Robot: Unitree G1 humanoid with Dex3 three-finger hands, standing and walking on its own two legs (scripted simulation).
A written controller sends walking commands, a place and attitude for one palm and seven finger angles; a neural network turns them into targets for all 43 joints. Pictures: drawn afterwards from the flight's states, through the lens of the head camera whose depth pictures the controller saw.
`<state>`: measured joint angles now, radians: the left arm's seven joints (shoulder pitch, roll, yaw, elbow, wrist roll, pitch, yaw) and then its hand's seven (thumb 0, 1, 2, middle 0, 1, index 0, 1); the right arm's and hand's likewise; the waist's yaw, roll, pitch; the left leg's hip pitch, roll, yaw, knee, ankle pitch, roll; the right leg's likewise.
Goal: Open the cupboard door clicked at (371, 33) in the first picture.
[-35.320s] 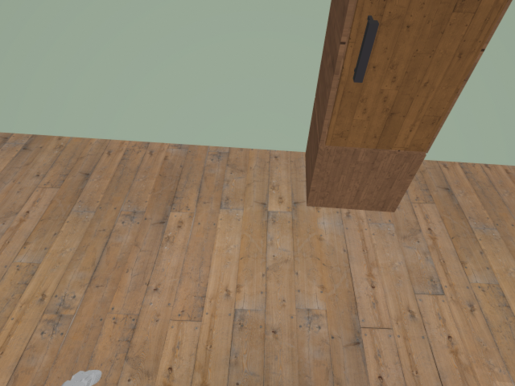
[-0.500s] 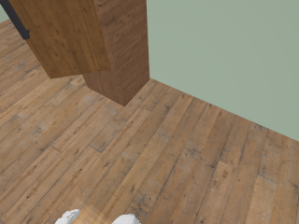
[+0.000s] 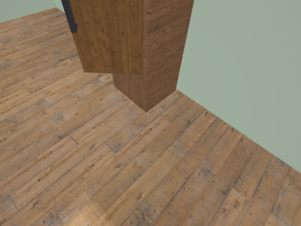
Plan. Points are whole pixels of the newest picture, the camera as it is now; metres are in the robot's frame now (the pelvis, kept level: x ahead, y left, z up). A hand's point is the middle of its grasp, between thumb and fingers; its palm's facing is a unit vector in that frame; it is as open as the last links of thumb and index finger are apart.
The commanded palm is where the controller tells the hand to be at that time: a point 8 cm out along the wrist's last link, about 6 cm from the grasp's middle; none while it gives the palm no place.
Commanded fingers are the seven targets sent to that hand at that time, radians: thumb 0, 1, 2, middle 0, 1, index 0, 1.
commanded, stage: take the last steps up to it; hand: left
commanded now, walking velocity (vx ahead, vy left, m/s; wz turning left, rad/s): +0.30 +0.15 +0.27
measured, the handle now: (70, 11) +1.00 +0.48 +0.06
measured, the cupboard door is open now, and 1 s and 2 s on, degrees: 45 45 45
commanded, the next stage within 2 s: come to a stop and stand still in 1.24 s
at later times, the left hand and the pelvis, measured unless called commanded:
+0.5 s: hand out of the picture +0.02 +0.23 -0.19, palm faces +0.24 -0.96 -0.16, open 7.4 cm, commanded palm none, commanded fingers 0.00 0.90 0.90 -0.20 -0.30 -0.20 -0.30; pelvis +0.12 +0.08 -0.02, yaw +9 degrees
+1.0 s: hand (76, 146) +0.39 +0.31 -0.16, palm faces +0.13 -0.97 -0.21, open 7.3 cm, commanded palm none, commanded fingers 0.00 0.90 0.90 -0.20 -0.30 -0.20 -0.30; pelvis +0.29 +0.12 -0.01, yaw +6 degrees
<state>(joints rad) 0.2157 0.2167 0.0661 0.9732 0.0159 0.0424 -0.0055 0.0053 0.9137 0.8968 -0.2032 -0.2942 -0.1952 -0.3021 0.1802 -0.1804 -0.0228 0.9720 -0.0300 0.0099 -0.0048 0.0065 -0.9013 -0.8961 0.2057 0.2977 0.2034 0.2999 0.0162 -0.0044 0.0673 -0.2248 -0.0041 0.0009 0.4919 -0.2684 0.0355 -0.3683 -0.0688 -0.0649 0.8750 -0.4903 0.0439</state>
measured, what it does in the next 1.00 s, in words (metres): walks ahead: right foot, then left foot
